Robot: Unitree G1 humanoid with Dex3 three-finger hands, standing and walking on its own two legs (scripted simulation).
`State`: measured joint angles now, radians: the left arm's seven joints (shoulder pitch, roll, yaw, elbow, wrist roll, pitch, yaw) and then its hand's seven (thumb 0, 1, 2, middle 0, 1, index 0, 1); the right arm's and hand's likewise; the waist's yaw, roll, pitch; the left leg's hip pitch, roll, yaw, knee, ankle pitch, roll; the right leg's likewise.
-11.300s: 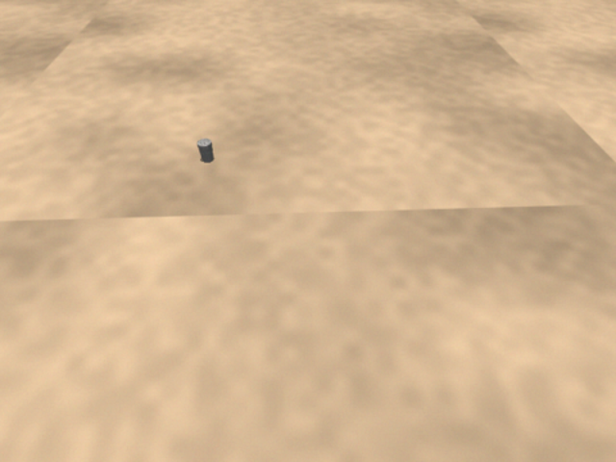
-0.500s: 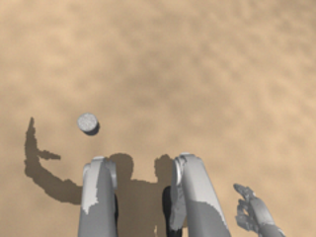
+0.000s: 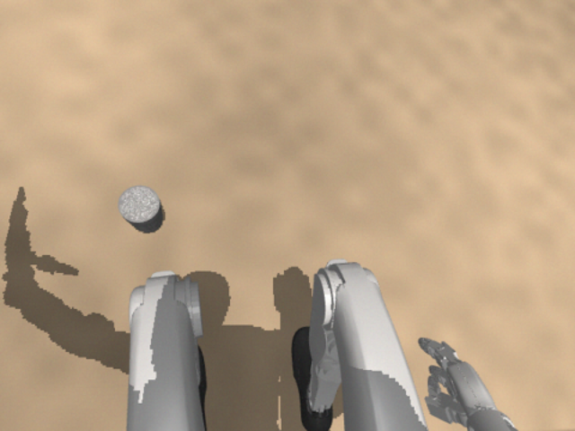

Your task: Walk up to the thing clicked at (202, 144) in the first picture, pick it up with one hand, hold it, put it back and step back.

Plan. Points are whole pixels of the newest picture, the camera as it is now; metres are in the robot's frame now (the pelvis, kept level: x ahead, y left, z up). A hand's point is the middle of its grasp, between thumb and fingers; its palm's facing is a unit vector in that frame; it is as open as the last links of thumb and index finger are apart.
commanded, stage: go down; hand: left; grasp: from the side
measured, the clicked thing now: (144, 212) +0.49 +0.22 -0.33
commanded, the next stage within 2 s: approach in 0.38 s
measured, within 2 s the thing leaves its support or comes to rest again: neither
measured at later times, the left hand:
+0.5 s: hand out of the picture +0.41 +0.40 -0.01, palm faces +0.14 -0.99 -0.07, open 17.4 cm
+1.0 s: hand (47, 208) +0.44 +0.34 -0.19, palm faces +0.11 -0.99 +0.04, open 17.6 cm
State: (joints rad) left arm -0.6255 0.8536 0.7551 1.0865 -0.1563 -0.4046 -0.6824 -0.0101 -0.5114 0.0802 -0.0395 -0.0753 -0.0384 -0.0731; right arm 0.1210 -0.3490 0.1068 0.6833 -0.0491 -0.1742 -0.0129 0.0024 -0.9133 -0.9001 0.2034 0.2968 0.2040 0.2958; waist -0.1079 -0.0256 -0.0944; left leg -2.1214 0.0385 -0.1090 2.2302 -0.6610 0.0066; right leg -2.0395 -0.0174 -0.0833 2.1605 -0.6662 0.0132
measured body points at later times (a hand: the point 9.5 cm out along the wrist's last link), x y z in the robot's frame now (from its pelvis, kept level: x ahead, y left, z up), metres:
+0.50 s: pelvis +0.00 +0.00 -0.02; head +0.21 +0.08 +0.37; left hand +0.40 +0.46 +0.00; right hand +0.13 -0.28 -0.11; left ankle +0.09 +0.12 -0.35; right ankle +0.11 -0.13 -0.35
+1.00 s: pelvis +0.00 +0.01 -0.07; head +0.25 +0.13 +0.28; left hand +0.43 +0.39 -0.19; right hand +0.14 -0.27 -0.13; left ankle +0.09 +0.12 -0.35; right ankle +0.11 -0.13 -0.35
